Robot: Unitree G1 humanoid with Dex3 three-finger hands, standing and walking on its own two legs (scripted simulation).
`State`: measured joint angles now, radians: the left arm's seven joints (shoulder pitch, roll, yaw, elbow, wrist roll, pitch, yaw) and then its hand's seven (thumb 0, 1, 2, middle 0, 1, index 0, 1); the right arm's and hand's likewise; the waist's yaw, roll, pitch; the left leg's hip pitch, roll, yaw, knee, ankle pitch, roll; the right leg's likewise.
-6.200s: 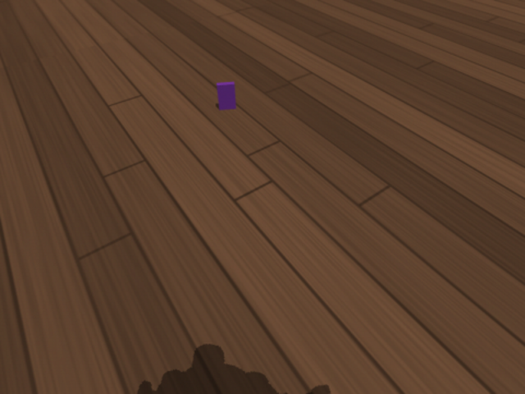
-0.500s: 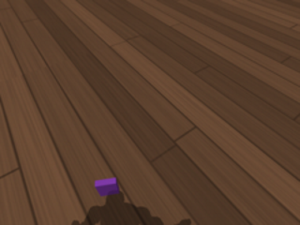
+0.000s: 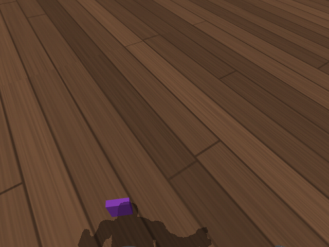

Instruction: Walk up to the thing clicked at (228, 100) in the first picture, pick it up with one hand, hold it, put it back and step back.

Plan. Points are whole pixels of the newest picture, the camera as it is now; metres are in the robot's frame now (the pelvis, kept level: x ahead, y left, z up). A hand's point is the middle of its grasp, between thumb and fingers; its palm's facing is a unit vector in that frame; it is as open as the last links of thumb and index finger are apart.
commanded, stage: walk up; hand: left
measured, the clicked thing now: (120, 207) +0.39 +0.24 -0.67
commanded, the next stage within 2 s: none
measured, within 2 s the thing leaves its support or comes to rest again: neither
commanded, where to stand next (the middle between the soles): +0.04 +0.00 m, yaw +1 degrees
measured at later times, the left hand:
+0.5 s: hand out of the picture +0.09 +0.25 -0.13, palm faces -0.02 -0.94 -0.35, open 7.4 cm
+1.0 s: hand out of the picture +0.11 +0.24 -0.14, palm faces -0.03 -0.94 -0.33, open 7.4 cm
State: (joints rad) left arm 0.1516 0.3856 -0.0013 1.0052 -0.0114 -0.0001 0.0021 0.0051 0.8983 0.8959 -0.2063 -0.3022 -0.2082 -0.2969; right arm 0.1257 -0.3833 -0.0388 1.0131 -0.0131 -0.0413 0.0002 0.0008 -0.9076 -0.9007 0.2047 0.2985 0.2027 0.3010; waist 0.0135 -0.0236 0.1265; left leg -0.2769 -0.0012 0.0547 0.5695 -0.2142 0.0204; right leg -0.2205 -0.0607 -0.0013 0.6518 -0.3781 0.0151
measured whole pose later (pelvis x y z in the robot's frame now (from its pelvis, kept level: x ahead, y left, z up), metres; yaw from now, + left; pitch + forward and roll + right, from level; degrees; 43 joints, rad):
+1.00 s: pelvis +0.02 -0.01 +0.02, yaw -1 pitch -2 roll +0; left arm 0.08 0.34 0.00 1.15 0.01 0.00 -0.01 0.01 0.90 0.90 -0.20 -0.30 -0.21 -0.30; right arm 0.09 -0.35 -0.01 1.17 -0.01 -0.02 0.01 0.00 -0.91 -0.90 0.20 0.30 0.20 0.30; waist -0.01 0.00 0.05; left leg -0.15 0.03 0.05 0.33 -0.14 0.00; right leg -0.07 -0.02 -0.02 0.31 -0.20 0.01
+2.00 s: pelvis -0.10 -0.02 +0.00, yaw +6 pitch -4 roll +0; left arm 0.32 0.43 0.10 0.91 0.04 0.05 -0.04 0.01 0.90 0.90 -0.20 -0.30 -0.21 -0.30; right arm 0.30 -0.39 -0.08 0.92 -0.05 -0.03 0.03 0.00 -0.91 -0.90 0.21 0.30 0.20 0.30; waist 0.00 -0.04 0.03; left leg -0.20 0.00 0.03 0.57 -0.30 0.02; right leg -0.39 -0.01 0.01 0.89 -0.45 -0.04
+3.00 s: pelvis -0.06 -0.02 +0.00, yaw -3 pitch -4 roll -1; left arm 0.27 0.38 0.05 0.90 0.03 -0.04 -0.04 0.01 0.90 0.90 -0.21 -0.30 -0.21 -0.30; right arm 0.31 -0.47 -0.08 0.90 -0.03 0.00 0.00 0.00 -0.91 -0.90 0.20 0.30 0.20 0.30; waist 0.00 0.02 0.09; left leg -0.37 0.04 -0.05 1.02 -0.51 0.04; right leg -0.20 0.01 0.00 0.63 -0.37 -0.01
